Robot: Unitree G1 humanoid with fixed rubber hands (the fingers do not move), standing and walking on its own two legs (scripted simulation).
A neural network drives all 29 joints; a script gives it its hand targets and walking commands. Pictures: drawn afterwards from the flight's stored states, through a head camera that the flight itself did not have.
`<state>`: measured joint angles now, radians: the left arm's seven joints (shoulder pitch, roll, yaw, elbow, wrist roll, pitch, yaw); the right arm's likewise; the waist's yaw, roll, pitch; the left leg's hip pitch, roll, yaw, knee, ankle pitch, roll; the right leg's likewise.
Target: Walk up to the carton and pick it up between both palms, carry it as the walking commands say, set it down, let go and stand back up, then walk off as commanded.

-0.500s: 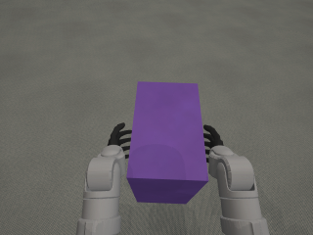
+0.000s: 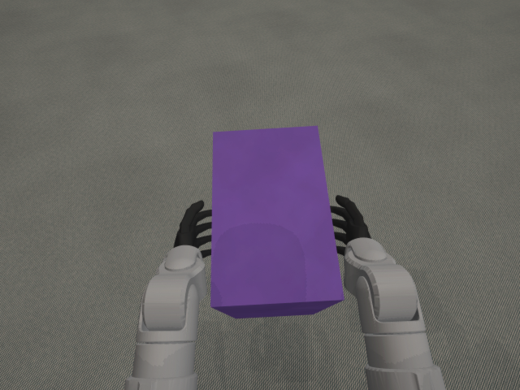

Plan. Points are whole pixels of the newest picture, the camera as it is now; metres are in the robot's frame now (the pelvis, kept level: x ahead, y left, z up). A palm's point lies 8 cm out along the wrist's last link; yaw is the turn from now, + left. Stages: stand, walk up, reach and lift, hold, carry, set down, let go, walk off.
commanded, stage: carry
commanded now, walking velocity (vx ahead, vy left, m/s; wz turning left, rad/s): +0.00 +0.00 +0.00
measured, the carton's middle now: (270, 236) +0.36 +0.01 +0.00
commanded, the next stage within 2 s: none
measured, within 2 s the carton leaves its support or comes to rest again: neither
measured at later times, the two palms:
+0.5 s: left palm (199, 122) +0.60 +0.16 +0.05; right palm (317, 124) +0.60 -0.08 +0.06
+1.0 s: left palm (215, 58) +0.87 +0.16 +0.05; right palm (308, 61) +0.87 -0.09 +0.04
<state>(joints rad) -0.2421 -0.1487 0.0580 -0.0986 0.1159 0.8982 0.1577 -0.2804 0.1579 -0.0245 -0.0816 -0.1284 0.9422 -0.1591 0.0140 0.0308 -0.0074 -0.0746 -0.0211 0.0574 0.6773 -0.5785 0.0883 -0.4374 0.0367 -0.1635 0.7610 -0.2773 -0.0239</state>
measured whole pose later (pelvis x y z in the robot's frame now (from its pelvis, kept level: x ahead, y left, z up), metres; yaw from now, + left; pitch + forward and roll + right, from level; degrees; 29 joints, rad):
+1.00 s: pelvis +0.56 +0.03 +0.01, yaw +0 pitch +5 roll -1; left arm -0.23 -0.15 0.05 0.02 0.12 0.79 0.14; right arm -0.22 0.15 -0.01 0.02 -0.16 0.81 -0.15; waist 0.02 0.01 -0.01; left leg -0.20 -0.01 0.05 0.66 -0.49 0.06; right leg -0.40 0.01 -0.08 0.69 -0.28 -0.06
